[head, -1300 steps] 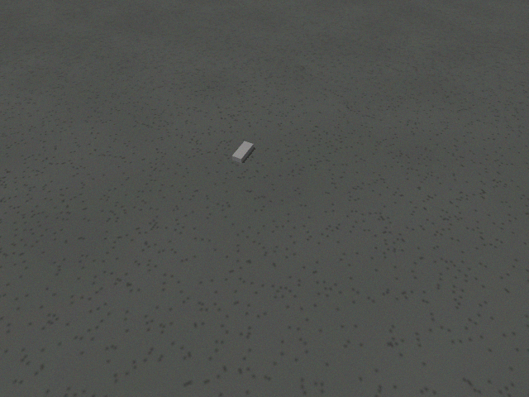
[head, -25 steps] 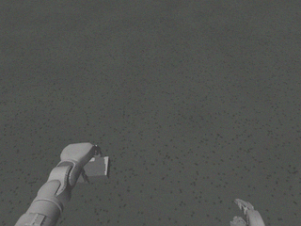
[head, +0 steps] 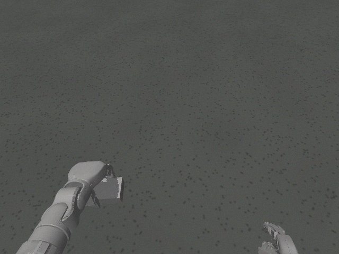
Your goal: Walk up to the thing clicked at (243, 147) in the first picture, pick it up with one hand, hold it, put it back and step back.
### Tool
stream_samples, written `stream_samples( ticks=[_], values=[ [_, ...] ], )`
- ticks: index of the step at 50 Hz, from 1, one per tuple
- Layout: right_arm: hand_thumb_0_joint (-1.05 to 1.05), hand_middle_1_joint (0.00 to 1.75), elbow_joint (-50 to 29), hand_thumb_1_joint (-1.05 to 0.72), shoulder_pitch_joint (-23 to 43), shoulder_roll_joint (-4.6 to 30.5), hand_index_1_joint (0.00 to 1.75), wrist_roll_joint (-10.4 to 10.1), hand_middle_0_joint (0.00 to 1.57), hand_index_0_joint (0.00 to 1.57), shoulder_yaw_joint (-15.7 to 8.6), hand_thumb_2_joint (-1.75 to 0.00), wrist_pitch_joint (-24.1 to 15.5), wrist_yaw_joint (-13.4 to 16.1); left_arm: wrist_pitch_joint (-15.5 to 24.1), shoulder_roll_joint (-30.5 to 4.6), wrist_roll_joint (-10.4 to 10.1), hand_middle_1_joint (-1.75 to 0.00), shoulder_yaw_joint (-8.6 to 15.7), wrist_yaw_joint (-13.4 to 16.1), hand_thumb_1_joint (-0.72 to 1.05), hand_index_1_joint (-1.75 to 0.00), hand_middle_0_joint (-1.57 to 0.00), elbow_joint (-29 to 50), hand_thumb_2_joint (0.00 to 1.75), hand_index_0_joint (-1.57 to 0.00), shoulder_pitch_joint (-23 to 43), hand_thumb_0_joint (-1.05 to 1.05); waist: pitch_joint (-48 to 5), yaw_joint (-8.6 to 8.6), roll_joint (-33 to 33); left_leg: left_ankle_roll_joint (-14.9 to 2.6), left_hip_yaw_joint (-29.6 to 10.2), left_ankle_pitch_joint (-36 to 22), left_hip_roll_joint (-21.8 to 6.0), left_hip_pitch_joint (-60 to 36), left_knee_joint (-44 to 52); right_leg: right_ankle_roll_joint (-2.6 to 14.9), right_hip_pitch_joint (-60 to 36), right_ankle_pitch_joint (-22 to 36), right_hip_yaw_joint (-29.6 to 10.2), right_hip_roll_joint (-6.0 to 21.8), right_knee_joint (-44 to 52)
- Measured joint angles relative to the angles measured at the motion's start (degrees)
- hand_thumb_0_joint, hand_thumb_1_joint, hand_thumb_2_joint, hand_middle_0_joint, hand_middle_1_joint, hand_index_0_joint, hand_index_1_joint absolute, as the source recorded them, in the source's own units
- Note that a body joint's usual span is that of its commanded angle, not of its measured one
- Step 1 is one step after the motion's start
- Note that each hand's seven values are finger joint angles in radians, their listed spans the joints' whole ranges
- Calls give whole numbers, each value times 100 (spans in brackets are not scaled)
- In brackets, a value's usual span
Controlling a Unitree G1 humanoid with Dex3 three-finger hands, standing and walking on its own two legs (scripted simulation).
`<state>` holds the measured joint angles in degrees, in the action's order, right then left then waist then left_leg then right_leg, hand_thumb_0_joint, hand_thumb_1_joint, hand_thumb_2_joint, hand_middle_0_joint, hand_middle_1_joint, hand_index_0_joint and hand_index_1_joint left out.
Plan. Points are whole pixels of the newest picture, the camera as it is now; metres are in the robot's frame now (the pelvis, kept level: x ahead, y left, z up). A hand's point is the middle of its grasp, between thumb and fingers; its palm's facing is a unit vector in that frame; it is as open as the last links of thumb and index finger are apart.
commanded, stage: hold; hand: left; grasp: from above
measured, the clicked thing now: (95, 191) +0.30 +0.23 -0.07
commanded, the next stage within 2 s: crouch in 0.20 s
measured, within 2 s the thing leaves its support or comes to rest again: neither
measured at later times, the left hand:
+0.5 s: hand (95, 192) +0.29 +0.22 -0.05, palm faces -0.46 -0.05 -0.89, open 8.9 cm
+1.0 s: hand (117, 204) +0.33 +0.23 -0.29, palm faces -0.41 +0.04 -0.91, open 8.9 cm
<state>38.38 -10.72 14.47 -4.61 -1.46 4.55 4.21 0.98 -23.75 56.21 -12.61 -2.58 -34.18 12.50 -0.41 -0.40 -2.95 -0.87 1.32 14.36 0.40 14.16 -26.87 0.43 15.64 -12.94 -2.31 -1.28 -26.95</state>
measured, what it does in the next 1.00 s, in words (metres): lowers itself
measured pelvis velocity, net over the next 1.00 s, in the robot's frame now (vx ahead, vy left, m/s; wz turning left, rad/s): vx -0.06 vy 0.01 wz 0.01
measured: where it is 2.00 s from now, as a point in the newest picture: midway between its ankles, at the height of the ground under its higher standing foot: outside the picture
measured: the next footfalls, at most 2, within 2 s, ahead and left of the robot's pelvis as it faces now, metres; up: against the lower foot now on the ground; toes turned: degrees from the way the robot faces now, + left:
none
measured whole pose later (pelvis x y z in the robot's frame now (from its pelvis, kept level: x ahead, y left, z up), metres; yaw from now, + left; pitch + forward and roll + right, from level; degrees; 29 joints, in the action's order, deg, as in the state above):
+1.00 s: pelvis -0.06 +0.01 -0.17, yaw +1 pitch +29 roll -2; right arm 41.7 -15.1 15.1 1.1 -4.5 1.3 1.6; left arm 3.4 -23.3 66.4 -6.6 20.1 -67.3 37.6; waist -11.3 6.8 -2.4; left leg -1.6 -0.4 32.3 0.6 81.8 -85.4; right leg -0.2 81.6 -30.1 0.6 -1.4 -83.0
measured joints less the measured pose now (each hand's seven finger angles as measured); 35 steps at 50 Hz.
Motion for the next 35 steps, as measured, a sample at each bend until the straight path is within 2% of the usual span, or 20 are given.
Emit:
stream_samples(
  ticks=[18, 22, 25, 29, 35],
  values=[
    [1, 30, 1, -90, -88, 17, 30, -6, 20, 20, -52, -90, 90, -12, -11, 28, 26, -30, 8, 56, 16, -31, -88, -30, 29, -87, -13, 1, -26, 16, -8, -9, 1, 4, 2, -66, 59, -7, -73, 5, -3, 2, 75],
    [1, 30, -17, -90, -64, 12, 30, 10, 20, 20, -35, -90, 102, -19, 29, 50, 59, -30, 5, 174, 17, -31, -88, -197, 29, -87, 17, 1, -28, 41, 14, -9, -17, 10, 8, -18, 16, -7, -33, -8, 16, 8, 34],
    [1, 30, -32, -90, -41, 0, 30, 42, 20, 20, -27, -90, 99, -42, 113, 83, 144, -29, 9, 363, 16, -30, -88, -457, 29, -87, 97, 1, -37, 77, 57, -9, -43, 42, 16, 151, -117, -8, 123, -47, 45, 16, -92],
    [1, 30, -43, -90, -3, 1, 30, 125, 20, 20, -30, -90, 86, -117, 228, 150, 344, -28, 9, 800, 16, -29, -88, -1046, 29, -87, 369, 1, -88, 135, 142, -3, -89, 204, 20, 742, -633, -4, 682, -207, 100, 17, -573],
    [1, 30, 5, -89, -81, 67, 30, 293, 20, 20, -153, -90, -35, -270, 328, 228, 808, -29, 28, 1524, 16, -30, -89, -2056, 30, -88, 1077, 1, -461, 230, 240, 4, -164, 758, 4, 2516, -2230, -3, 2390, -724, 205, -9, -2069]
  ],
)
